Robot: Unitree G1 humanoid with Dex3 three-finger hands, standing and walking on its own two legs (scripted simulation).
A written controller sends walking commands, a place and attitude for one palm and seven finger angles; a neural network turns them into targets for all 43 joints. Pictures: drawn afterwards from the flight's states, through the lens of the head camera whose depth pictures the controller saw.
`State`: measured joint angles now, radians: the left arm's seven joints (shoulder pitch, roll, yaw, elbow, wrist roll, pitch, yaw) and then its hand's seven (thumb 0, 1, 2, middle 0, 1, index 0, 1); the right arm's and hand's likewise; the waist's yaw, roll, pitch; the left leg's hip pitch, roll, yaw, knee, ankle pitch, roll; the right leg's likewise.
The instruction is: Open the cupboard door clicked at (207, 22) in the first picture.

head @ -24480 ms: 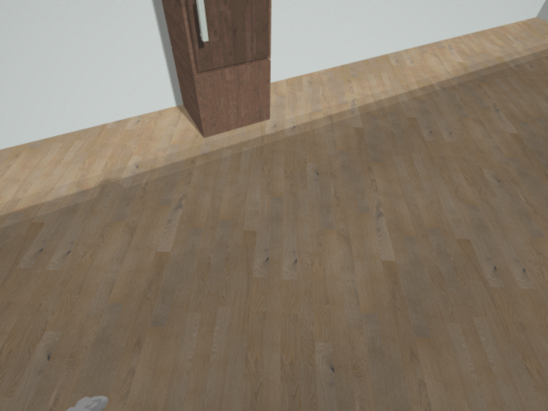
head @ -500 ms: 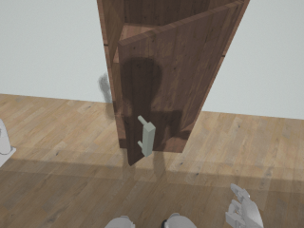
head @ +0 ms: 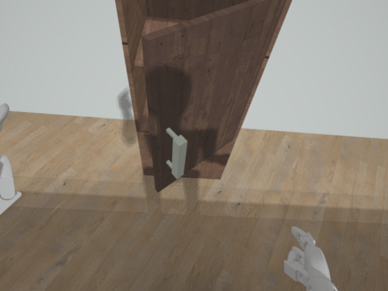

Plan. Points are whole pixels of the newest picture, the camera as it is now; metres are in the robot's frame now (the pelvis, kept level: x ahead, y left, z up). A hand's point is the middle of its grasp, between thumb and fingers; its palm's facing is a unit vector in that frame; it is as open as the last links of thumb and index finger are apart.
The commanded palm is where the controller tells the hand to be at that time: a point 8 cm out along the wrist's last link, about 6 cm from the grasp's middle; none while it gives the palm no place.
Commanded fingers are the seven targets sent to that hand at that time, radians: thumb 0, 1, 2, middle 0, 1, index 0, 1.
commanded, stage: step back with the hand held close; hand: left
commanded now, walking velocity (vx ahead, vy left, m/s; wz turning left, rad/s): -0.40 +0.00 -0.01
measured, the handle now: (174, 153) +0.47 +0.07 -0.09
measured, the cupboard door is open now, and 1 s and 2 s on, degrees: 42 42 42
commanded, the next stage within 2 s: stop stepping back and stand still in 0.04 s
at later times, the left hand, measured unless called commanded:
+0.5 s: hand out of the picture +0.09 +0.22 +0.17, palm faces +0.41 -0.80 -0.45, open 7.4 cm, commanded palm +0.03 +0.26 +0.18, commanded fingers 0.00 0.90 0.90 -0.20 -0.30 -0.20 -0.30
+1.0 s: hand out of the picture +0.05 +0.24 +0.16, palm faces +0.41 -0.79 -0.45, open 7.4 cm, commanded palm -0.01 +0.28 +0.18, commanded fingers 0.00 0.90 0.90 -0.20 -0.30 -0.20 -0.30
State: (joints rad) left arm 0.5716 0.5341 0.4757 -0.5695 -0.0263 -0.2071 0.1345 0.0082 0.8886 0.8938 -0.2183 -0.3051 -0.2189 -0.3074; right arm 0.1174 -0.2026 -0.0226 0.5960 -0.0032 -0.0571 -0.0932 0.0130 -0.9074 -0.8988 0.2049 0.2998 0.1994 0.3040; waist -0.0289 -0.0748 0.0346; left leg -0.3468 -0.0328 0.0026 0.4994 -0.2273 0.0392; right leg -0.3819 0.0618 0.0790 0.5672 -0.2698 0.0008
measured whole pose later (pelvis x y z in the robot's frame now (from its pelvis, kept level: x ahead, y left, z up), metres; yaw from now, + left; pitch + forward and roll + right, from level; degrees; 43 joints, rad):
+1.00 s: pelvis -0.16 -0.02 +0.00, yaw -2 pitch -1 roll -1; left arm 0.53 0.37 0.40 -0.41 -0.02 -0.20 0.14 0.01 0.89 0.89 -0.21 -0.30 -0.21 -0.31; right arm 0.23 -0.19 0.03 0.64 -0.01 -0.14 -0.08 0.02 -0.91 -0.90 0.21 0.30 0.20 0.30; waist 0.01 0.01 -0.01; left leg -0.27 0.02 0.06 0.47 -0.19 0.02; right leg -0.19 0.01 -0.02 0.44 -0.24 0.00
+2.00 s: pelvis -0.17 -0.02 +0.01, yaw +0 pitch -2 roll +0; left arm 0.18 0.28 0.02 1.12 0.02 -0.01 0.01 0.00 0.91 0.89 -0.20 -0.30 -0.20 -0.30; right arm 0.18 -0.23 -0.01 1.13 -0.02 0.00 -0.01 0.01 -0.91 -0.90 0.21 0.30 0.20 0.30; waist -0.01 0.03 0.04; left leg -0.22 0.00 0.03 0.39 -0.13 0.01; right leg -0.15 -0.01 -0.06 0.40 -0.22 -0.01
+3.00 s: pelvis -0.12 -0.04 +0.01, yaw +0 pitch -1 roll +0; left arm 0.15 0.27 0.01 1.14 0.01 -0.02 0.01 0.00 0.91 0.89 -0.20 -0.30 -0.20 -0.30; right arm 0.11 -0.28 0.00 1.14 -0.02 0.00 -0.02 0.01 -0.91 -0.90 0.20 0.30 0.20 0.30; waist -0.01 0.01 0.05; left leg -0.14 0.02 0.03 0.31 -0.15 -0.01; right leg -0.06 0.01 -0.05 0.30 -0.23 -0.03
